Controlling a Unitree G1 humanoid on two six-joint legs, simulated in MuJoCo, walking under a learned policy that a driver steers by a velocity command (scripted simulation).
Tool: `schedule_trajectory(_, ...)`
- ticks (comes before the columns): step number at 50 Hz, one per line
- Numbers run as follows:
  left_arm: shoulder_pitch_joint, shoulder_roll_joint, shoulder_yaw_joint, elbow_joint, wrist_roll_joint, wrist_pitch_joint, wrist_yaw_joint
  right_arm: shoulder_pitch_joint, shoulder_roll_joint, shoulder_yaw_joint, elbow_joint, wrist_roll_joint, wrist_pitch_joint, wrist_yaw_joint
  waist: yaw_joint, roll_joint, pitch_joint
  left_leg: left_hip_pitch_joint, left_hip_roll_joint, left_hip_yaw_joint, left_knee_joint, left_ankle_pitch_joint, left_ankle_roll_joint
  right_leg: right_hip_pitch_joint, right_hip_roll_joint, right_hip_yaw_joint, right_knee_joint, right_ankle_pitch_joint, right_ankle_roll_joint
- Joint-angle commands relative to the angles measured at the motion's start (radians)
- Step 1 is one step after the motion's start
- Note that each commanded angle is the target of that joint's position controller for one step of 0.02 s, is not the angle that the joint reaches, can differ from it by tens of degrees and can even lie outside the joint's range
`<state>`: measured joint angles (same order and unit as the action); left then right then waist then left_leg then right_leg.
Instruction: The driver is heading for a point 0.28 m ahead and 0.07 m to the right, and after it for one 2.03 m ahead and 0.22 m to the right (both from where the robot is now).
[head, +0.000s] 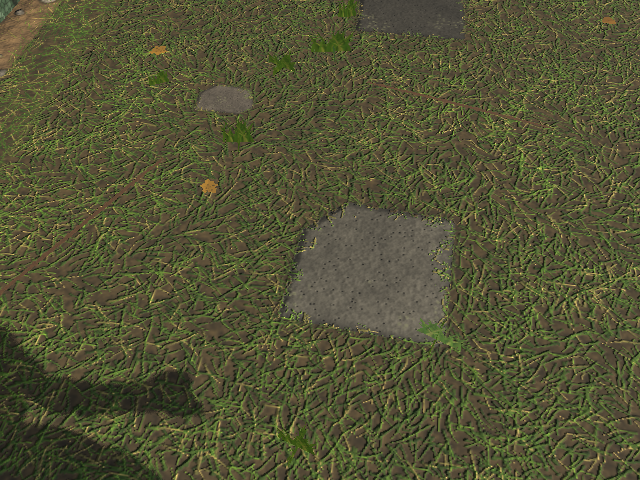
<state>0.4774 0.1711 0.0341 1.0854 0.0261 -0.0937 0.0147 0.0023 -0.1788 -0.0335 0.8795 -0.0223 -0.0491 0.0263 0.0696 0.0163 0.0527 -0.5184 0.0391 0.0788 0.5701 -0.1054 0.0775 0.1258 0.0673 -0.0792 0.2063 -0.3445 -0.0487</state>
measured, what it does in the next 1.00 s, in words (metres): walks ahead, turning right: left foot, then right foot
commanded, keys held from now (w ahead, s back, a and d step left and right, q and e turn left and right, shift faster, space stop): w+e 0.40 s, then w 0.60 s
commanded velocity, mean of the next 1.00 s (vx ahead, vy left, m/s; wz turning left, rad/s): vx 0.50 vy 0.00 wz -0.23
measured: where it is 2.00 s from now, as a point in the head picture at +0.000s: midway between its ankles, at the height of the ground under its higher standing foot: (429, 243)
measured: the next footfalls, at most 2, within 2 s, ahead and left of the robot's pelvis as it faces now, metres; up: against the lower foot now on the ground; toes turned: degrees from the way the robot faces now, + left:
left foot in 0.04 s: +0.19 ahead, +0.10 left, +0.00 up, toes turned +4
right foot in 0.58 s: +0.44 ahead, -0.11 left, +0.00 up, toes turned -19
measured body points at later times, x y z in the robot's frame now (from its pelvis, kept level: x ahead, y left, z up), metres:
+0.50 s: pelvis +0.26 +0.01 +0.00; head +0.29 +0.01 +0.45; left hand +0.46 +0.20 -0.12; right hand +0.15 -0.20 -0.14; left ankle +0.15 +0.09 -0.73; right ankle +0.39 -0.12 -0.70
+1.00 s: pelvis +0.51 -0.07 +0.01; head +0.53 -0.08 +0.46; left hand +0.51 +0.18 -0.13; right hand +0.59 -0.33 -0.12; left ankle +0.71 +0.03 -0.69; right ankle +0.40 -0.10 -0.73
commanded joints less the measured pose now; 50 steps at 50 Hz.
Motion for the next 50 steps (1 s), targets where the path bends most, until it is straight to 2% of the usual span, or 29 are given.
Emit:
schedule_trajectory(1, 0.007, 0.154, 0.028, -0.019, -0.002, 0.000, 0.006, 0.196, -0.108, -0.040, 0.015, -0.005, -0.030, -0.018, -0.143, -0.067, -0.059, 0.261, -0.073, 0.033, -0.108, -0.037, 0.057, -0.052, -0.262, 0.075, 0.304, 0.952, -0.107)
schedule_trajectory(2, -0.005, 0.136, 0.020, -0.036, -0.011, -0.001, 0.001, 0.383, -0.162, -0.060, 0.067, -0.024, -0.042, -0.029, -0.210, -0.025, -0.170, 0.538, 0.021, -0.070, -0.117, -0.040, 0.096, -0.226, -0.217, 0.057, 0.535, 0.766, -0.088)
schedule_trajectory(3, 0.084, 0.035, -0.004, -0.071, -0.055, -0.001, -0.010, 0.513, -0.282, -0.089, 0.077, -0.049, -0.045, -0.036, -0.200, 0.178, -0.338, 0.875, 0.348, -0.511, -0.169, -0.150, 0.209, -0.583, -0.071, -0.016, 0.931, 0.219, -0.035)
schedule_trajectory(4, 0.074, 0.110, 0.021, -0.055, -0.037, 0.004, -0.006, 0.462, -0.262, -0.088, 0.069, -0.015, -0.028, -0.027, -0.185, 0.133, -0.356, 0.819, 0.411, -0.722, -0.300, -0.203, 0.234, -0.700, -0.013, 0.093, 1.087, -0.164, -0.046)
schedule_trajectory(5, -0.017, 0.132, 0.032, -0.077, -0.023, 0.011, -0.006, 0.336, -0.207, -0.071, 0.051, 0.001, -0.024, -0.024, -0.135, 0.057, -0.182, 0.657, 0.365, -0.554, -0.322, -0.275, 0.191, -0.746, -0.085, 0.133, 1.105, -0.077, -0.056)
schedule_trajectory(6, -0.068, 0.112, 0.029, -0.089, -0.020, 0.010, -0.012, 0.254, -0.137, -0.052, 0.037, 0.004, -0.030, -0.019, -0.111, 0.020, -0.083, 0.508, 0.321, -0.430, -0.374, -0.243, 0.153, -0.727, -0.124, 0.133, 1.050, 0.005, -0.057)
schedule_trajectory(7, -0.079, 0.091, 0.030, -0.086, -0.015, 0.018, -0.015, 0.226, -0.101, -0.041, 0.041, 0.002, -0.038, -0.020, -0.085, 0.027, -0.027, 0.417, 0.275, -0.326, -0.406, -0.182, 0.106, -0.691, -0.148, 0.128, 0.999, 0.044, -0.055)
schedule_trajectory(8, -0.064, 0.077, 0.031, -0.083, 0.000, 0.033, -0.022, 0.227, -0.074, -0.032, 0.053, 0.008, -0.044, -0.026, -0.058, 0.043, 0.000, 0.354, 0.231, -0.238, -0.427, -0.127, 0.067, -0.651, -0.164, 0.129, 0.965, 0.070, -0.048)
schedule_trajectory(9, -0.046, 0.059, 0.030, -0.080, 0.006, 0.047, -0.029, 0.246, -0.073, -0.030, 0.063, 0.007, -0.052, -0.030, -0.047, 0.067, -0.005, 0.327, 0.228, -0.195, -0.433, -0.072, 0.064, -0.623, -0.165, 0.120, 0.960, 0.083, -0.041)
schedule_trajectory(10, -0.057, 0.055, 0.032, -0.087, 0.007, 0.057, -0.033, 0.274, -0.076, -0.030, 0.072, 0.008, -0.061, -0.032, -0.042, 0.053, -0.002, 0.330, 0.220, -0.160, -0.436, -0.006, 0.064, -0.634, -0.165, 0.116, 0.963, 0.101, -0.037)
schedule_trajectory(12, -0.115, 0.053, 0.035, -0.113, 0.005, 0.071, -0.039, 0.307, -0.099, -0.035, 0.084, 0.010, -0.073, -0.035, -0.035, 0.045, 0.010, 0.351, 0.209, -0.087, -0.445, 0.064, 0.058, -0.705, -0.173, 0.106, 0.940, 0.164, -0.028)
schedule_trajectory(14, -0.191, 0.057, 0.036, -0.143, 0.002, 0.077, -0.044, 0.344, -0.102, -0.034, 0.092, 0.007, -0.075, -0.038, -0.045, 0.044, 0.025, 0.381, 0.200, -0.031, -0.448, 0.122, 0.052, -0.777, -0.180, 0.095, 0.890, 0.235, -0.021)
schedule_trajectory(19, -0.372, 0.042, 0.021, -0.215, -0.002, 0.072, -0.059, 0.404, -0.103, -0.027, 0.109, 0.007, -0.075, -0.048, -0.077, 0.045, 0.056, 0.439, 0.181, 0.079, -0.438, 0.258, 0.037, -0.786, -0.156, 0.024, 0.612, 0.367, -0.014)
schedule_trajectory(23, -0.466, 0.041, 0.011, -0.256, 0.006, 0.067, -0.059, 0.500, -0.115, -0.026, 0.150, 0.001, -0.064, -0.057, -0.107, 0.044, 0.074, 0.561, 0.217, 0.112, -0.408, 0.397, 0.051, -0.755, -0.120, -0.034, 0.454, 0.314, -0.050)
schedule_trajectory(25, -0.453, 0.050, 0.015, -0.253, 0.009, 0.062, -0.054, 0.508, -0.124, -0.026, 0.164, -0.003, -0.056, -0.060, -0.090, 0.056, 0.065, 0.620, 0.232, 0.128, -0.345, 0.587, 0.060, -0.704, -0.085, -0.053, 0.411, 0.234, -0.083)
schedule_trajectory(27, -0.375, 0.073, 0.026, -0.225, 0.013, 0.056, -0.044, 0.494, -0.148, -0.030, 0.170, -0.006, -0.046, -0.061, -0.047, 0.087, 0.015, 0.658, 0.241, 0.144, -0.206, 0.847, 0.064, -0.588, -0.026, -0.078, 0.390, 0.132, -0.125)
schedule_trajectory(28, -0.283, 0.091, 0.036, -0.192, 0.015, 0.050, -0.040, 0.485, -0.158, -0.031, 0.170, -0.007, -0.038, -0.058, -0.009, 0.086, -0.037, 0.658, 0.236, 0.149, -0.073, 0.885, 0.063, -0.487, 0.006, -0.082, 0.352, 0.112, -0.147)
schedule_trajectory(29, -0.136, 0.115, 0.050, -0.141, 0.025, 0.039, -0.035, 0.466, -0.157, -0.028, 0.163, 0.002, -0.031, -0.054, 0.061, 0.059, -0.109, 0.566, 0.215, 0.168, 0.120, 0.781, 0.046, -0.277, 0.010, -0.060, 0.259, 0.172, -0.173)
schedule_trajectory(30, 0.019, 0.204, 0.076, -0.109, 0.043, 0.031, -0.024, 0.449, -0.128, -0.019, 0.126, 0.012, -0.031, -0.047, 0.120, -0.030, -0.226, 0.332, 0.177, 0.167, 0.419, 0.418, 0.027, -0.002, -0.192, 0.182, 0.246, 0.110, -0.230)
schedule_trajectory(31, 0.034, 0.290, 0.097, -0.106, 0.023, 0.040, -0.018, 0.528, -0.057, -0.012, 0.096, 0.048, -0.037, -0.024, 0.052, -0.292, -0.329, -0.055, -0.067, 0.117, 0.827, -0.434, -0.027, 0.243, -0.489, 0.734, 0.099, 0.116, -0.388)
schedule_trajectory(32, -0.044, 0.278, 0.095, -0.127, -0.005, 0.052, -0.015, 0.386, -0.152, -0.035, 0.070, 0.028, -0.038, -0.027, 0.053, -0.060, -0.252, -0.155, -0.018, -0.067, 0.858, -0.368, -0.013, 0.158, -0.445, 0.652, 0.072, 0.173, -0.347)
schedule_trajectory(33, -0.129, 0.234, 0.080, -0.133, -0.009, 0.048, -0.013, 0.314, -0.128, -0.031, 0.043, 0.034, -0.050, -0.023, 0.023, -0.050, -0.137, -0.182, 0.021, -0.090, 0.813, -0.286, -0.004, 0.034, -0.415, 0.504, 0.057, 0.226, -0.308)
schedule_trajectory(34, -0.175, 0.168, 0.064, -0.131, -0.007, 0.039, -0.017, 0.327, -0.113, -0.030, 0.058, 0.034, -0.053, -0.025, -0.022, 0.018, -0.060, -0.124, 0.054, -0.094, 0.721, -0.233, -0.003, -0.100, -0.372, 0.409, 0.022, 0.327, -0.257)
schedule_trajectory(35, -0.200, 0.126, 0.049, -0.123, -0.011, 0.029, -0.015, 0.335, -0.098, -0.031, 0.065, 0.012, -0.041, -0.025, -0.060, 0.017, -0.030, -0.069, 0.076, -0.103, 0.648, -0.208, -0.009, -0.179, -0.325, 0.330, 0.002, 0.369, -0.215)
schedule_trajectory(36, -0.210, 0.101, 0.040, -0.119, -0.016, 0.020, -0.012, 0.390, -0.063, -0.024, 0.083, -0.006, -0.021, -0.021, -0.089, -0.007, -0.029, -0.004, 0.079, -0.098, 0.611, -0.189, -0.018, -0.238, -0.298, 0.270, -0.026, 0.366, -0.195)
schedule_trajectory(38, -0.162, 0.111, 0.037, -0.093, -0.019, 0.000, -0.009, 0.390, -0.056, -0.028, 0.083, -0.017, 0.002, -0.012, -0.103, -0.035, -0.013, 0.009, 0.076, -0.082, 0.562, -0.184, -0.036, -0.266, -0.279, 0.233, -0.044, 0.440, -0.201)
schedule_trajectory(40, -0.129, 0.137, 0.038, -0.080, -0.020, -0.009, -0.008, 0.314, -0.068, -0.032, 0.056, -0.016, 0.012, -0.004, -0.099, -0.046, 0.013, -0.056, 0.086, -0.066, 0.495, -0.116, -0.053, -0.259, -0.255, 0.194, -0.073, 0.444, -0.190)
schedule_trajectory(44, -0.066, 0.135, 0.029, -0.067, -0.017, -0.008, -0.012, 0.150, -0.076, -0.030, -0.001, -0.004, 0.015, 0.001, -0.062, -0.065, 0.042, -0.140, 0.090, -0.041, 0.309, 0.027, -0.072, -0.207, -0.229, 0.146, -0.089, 0.499, -0.162)
schedule_trajectory(50, 0.026, 0.141, 0.021, -0.033, -0.009, -0.007, -0.004, -0.022, -0.073, -0.016, -0.062, 0.002, 0.007, 0.001, -0.010, -0.081, 0.064, -0.139, 0.039, 0.002, 0.083, 0.100, -0.041, -0.066, -0.253, 0.115, -0.067, 0.602, -0.150)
